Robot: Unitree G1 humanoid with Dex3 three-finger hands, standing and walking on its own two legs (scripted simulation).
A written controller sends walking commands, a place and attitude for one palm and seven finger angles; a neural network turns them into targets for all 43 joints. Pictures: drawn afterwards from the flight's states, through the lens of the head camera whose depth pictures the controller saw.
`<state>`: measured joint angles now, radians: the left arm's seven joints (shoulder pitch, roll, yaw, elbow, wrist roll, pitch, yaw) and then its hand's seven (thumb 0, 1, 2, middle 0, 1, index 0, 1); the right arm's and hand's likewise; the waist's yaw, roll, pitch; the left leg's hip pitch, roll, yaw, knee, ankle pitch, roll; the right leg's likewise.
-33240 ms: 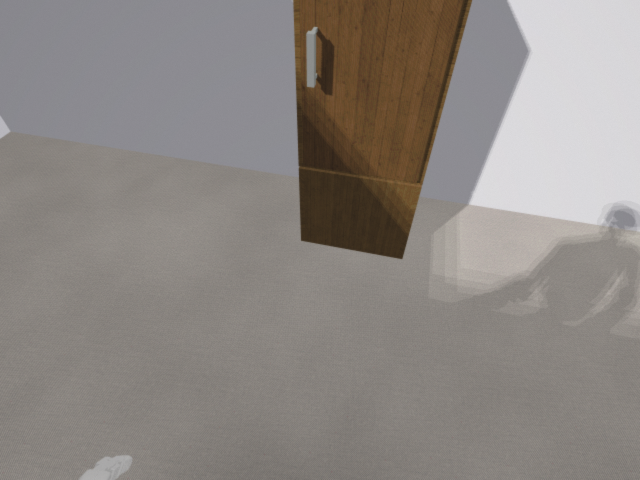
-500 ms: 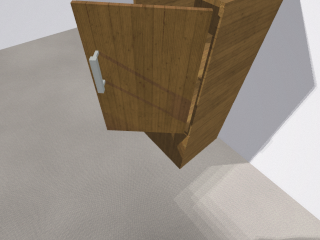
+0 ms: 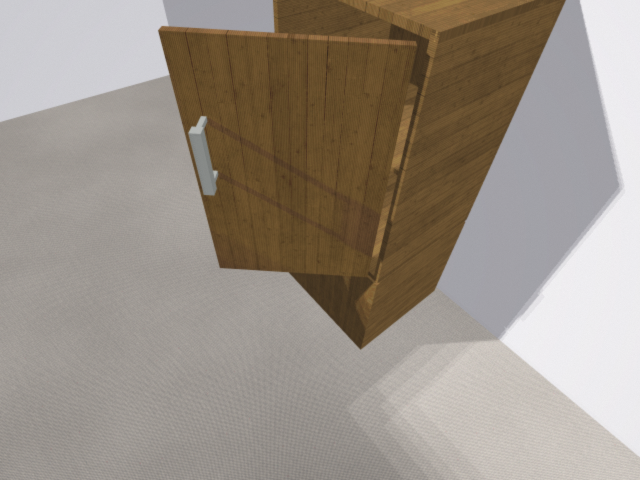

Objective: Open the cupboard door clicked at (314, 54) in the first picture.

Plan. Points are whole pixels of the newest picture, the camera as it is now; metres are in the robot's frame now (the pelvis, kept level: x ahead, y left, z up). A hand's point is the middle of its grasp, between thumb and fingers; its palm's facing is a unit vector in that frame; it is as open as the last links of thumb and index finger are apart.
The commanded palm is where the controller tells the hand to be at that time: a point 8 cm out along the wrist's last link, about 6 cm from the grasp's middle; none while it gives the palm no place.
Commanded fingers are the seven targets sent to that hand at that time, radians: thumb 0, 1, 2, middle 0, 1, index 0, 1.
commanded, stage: come to a stop and stand still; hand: left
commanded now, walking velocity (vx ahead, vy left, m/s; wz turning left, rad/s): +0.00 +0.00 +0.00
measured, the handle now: (206, 156) +0.64 +0.26 +0.03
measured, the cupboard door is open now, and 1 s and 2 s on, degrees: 48 48 48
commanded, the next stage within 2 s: look again from close up in 0.08 s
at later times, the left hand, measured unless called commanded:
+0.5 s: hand out of the picture +0.01 +0.20 -0.17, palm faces +0.01 -0.97 -0.24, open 7.3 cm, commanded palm none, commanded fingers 0.00 0.90 0.90 -0.20 -0.30 -0.20 -0.30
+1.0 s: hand out of the picture +0.02 +0.17 -0.18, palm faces +0.04 -0.98 -0.20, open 7.3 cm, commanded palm none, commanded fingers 0.00 0.90 0.90 -0.20 -0.30 -0.20 -0.30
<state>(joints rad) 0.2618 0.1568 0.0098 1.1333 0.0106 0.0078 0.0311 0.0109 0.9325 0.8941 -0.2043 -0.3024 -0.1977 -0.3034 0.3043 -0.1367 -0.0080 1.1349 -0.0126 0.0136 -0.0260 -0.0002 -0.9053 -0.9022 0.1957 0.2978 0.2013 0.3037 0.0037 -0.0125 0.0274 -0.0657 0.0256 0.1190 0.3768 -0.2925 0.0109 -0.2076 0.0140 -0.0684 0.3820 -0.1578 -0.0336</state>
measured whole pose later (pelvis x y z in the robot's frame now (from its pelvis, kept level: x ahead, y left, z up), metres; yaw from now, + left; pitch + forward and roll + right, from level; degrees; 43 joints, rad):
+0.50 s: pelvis +0.01 +0.02 -0.01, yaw +0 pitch -1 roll +1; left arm 0.28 0.12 -0.01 1.15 0.01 -0.02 0.04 0.01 0.92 0.89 -0.20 -0.30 -0.20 -0.30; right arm 0.35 -0.13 0.02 1.07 -0.02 -0.03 -0.03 0.00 -0.91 -0.90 0.20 0.30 0.20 0.30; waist -0.01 0.07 0.00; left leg -0.08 -0.02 0.14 0.44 -0.35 0.05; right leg -0.27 -0.04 -0.04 0.53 -0.25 0.00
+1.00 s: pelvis +0.03 +0.00 -0.01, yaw +0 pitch +0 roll +0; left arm 0.29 0.12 0.01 1.12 0.02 -0.01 0.02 0.01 0.92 0.89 -0.20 -0.30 -0.20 -0.30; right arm 0.34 -0.17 0.01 1.12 -0.02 -0.01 -0.02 0.00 -0.91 -0.90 0.20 0.30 0.20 0.30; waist 0.00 0.05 0.04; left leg -0.11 0.03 0.11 0.52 -0.41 0.02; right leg -0.27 0.01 -0.07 0.56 -0.30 -0.04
